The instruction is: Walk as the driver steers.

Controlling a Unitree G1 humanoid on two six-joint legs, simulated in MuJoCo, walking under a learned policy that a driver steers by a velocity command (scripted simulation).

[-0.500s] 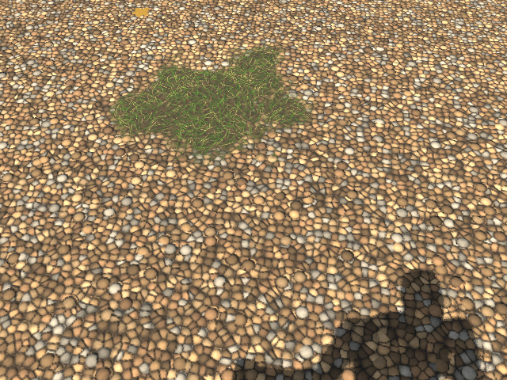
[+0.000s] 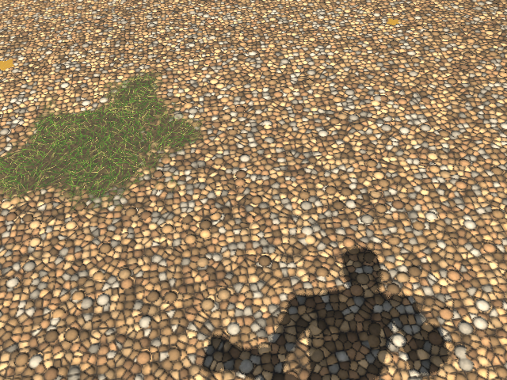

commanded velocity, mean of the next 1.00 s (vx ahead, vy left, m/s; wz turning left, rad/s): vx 0.44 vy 0.00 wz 0.12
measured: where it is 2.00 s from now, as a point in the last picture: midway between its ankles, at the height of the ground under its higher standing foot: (227, 224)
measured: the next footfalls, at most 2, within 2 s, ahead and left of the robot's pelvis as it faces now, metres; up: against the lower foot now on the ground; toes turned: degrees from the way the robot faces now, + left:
left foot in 0.10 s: +0.09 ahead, +0.14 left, +0.00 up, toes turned -9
right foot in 0.52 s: +0.34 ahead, -0.16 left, +0.00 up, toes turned -2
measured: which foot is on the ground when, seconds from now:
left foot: up 0.00-0.08, down 0.10-0.54, up 0.56-1.00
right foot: down 0.00-0.10, up 0.12-0.50, down 0.52-1.00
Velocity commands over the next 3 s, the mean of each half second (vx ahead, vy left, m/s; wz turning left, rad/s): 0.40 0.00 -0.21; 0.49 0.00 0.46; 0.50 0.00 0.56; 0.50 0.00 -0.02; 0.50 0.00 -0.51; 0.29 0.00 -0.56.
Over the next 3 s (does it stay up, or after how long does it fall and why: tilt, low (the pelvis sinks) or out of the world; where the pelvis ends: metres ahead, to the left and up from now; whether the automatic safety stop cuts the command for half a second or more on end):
stays up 1.42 0.28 -0.03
